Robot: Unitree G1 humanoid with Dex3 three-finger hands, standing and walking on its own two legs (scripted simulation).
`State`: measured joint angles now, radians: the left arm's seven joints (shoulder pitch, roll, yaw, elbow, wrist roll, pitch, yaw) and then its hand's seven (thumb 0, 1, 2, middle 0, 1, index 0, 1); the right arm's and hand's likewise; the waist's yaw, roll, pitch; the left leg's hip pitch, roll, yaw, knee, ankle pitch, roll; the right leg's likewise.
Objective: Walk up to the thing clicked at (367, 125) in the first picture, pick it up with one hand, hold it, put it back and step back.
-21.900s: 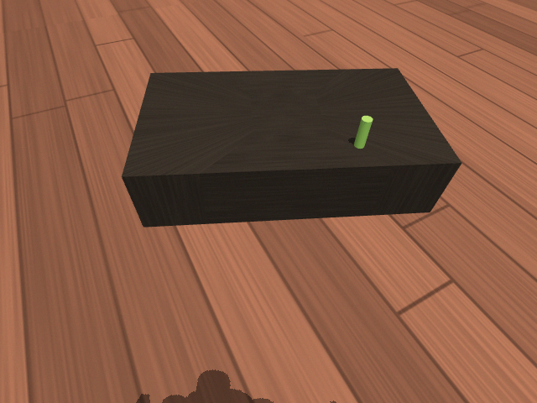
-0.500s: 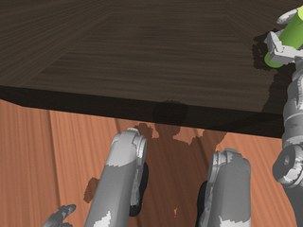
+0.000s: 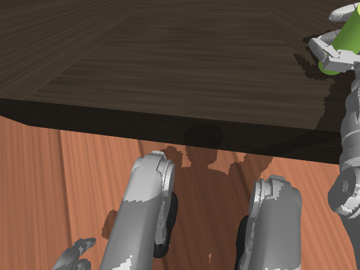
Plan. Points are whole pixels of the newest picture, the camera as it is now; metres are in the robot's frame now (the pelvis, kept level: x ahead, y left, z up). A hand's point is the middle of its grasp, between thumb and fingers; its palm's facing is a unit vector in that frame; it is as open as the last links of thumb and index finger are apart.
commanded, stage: open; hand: right
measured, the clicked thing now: (349, 42) +0.56 -0.21 +0.02
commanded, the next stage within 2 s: withdraw in 0.16 s
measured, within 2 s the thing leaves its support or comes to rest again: neither
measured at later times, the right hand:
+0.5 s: hand (355, 34) +0.56 -0.21 +0.03, palm faces +0.13 +0.99 -0.05, open 15.5 cm
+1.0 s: hand out of the picture +0.52 -0.30 +0.13, palm faces +0.18 +0.92 -0.35, open 17.2 cm
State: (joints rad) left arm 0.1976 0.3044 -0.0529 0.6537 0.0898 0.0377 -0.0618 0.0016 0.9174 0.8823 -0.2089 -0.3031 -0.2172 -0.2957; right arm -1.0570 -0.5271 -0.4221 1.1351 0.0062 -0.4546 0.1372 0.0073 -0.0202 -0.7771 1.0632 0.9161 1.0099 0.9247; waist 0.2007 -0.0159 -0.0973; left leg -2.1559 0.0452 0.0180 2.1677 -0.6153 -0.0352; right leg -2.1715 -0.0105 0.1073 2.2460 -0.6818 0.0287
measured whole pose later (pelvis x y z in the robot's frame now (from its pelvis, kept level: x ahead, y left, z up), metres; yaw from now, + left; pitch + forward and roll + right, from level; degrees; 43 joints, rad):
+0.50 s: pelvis +0.00 +0.00 +0.01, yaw +0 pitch +35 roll +5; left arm 0.21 0.30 -0.03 0.66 0.08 0.07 -0.05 0.00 0.89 0.90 -0.20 -0.29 -0.20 -0.30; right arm -1.01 -0.54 -0.47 1.02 -0.01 -0.41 0.14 -0.01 0.33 -0.16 0.26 0.20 0.25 0.19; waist 0.21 -0.02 -0.10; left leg -2.12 0.04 0.02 2.14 -0.63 -0.04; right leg -2.14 -0.02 0.10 2.22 -0.70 0.03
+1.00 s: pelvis +0.02 +0.00 +0.14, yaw +0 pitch +33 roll +4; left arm 0.23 0.28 -0.02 0.57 0.00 0.12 -0.05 0.00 0.89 0.90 -0.20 -0.30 -0.21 -0.30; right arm -0.87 -0.69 -0.44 1.02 -0.17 -0.11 0.12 -0.01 0.48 -0.07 0.06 0.06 0.07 0.06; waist 0.15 -0.01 -0.13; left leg -1.72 0.02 0.03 1.71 -0.56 -0.03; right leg -1.73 -0.06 0.07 1.79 -0.64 0.02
